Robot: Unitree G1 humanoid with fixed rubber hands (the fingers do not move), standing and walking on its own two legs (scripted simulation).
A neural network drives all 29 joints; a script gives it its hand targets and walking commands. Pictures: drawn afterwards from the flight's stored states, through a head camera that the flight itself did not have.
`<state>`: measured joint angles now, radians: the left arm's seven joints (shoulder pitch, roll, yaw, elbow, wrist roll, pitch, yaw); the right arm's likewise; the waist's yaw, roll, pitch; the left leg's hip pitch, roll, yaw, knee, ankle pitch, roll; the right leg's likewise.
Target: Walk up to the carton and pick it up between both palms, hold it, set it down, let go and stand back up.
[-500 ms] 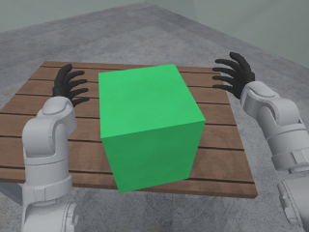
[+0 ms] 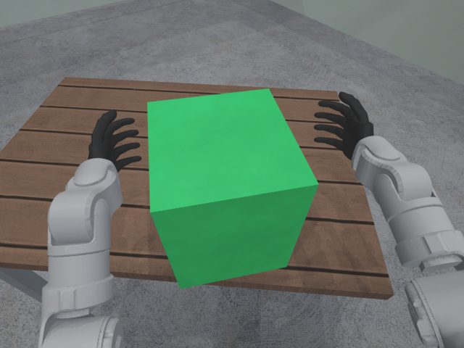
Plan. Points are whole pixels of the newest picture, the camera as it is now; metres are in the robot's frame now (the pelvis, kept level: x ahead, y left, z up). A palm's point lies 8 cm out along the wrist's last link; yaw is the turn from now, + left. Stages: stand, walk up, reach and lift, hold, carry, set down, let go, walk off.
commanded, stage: reach and lift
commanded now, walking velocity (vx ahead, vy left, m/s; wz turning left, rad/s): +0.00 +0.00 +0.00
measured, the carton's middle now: (223, 191) +0.36 +0.07 +0.08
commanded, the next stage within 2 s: none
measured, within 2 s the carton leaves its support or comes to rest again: neither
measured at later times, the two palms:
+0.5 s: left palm (128, 185) +0.34 +0.22 +0.11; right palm (331, 159) +0.43 -0.12 +0.12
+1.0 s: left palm (134, 188) +0.34 +0.22 +0.10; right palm (309, 161) +0.42 -0.08 +0.11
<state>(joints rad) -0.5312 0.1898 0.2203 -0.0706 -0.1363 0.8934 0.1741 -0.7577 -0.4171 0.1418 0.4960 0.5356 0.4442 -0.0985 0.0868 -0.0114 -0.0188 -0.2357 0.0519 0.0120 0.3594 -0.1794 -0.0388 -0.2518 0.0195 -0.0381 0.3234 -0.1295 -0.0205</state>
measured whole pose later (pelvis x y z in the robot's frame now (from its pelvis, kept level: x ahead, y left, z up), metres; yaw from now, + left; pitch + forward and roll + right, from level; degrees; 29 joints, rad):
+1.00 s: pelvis -0.02 -0.02 -0.01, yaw +1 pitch +6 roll +0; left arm -0.57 0.08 0.18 0.31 -0.08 0.48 0.21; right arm -0.80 -0.13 0.07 0.72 0.31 0.22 -0.20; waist 0.11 -0.02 -0.02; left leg -0.34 0.06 -0.02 0.41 -0.17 -0.06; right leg -0.35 0.03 -0.07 0.39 -0.14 -0.04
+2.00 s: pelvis -0.01 -0.01 +0.00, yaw +3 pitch +5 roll -1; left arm -0.57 -0.07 0.31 0.35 0.15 0.40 0.14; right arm -0.77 -0.05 -0.06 0.76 0.12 0.20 -0.15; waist 0.07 -0.02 -0.06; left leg -0.31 0.05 -0.04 0.39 -0.16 -0.05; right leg -0.30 0.02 -0.08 0.34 -0.13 -0.03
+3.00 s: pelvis -0.01 +0.00 +0.00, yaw +4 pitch -1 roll -1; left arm -0.60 -0.02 0.24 0.30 0.21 0.54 0.14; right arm -0.79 -0.06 -0.02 0.83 0.17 0.19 -0.15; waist 0.01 -0.07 -0.06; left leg -0.19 0.04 -0.06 0.41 -0.19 -0.04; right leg -0.15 0.01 -0.11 0.31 -0.13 -0.02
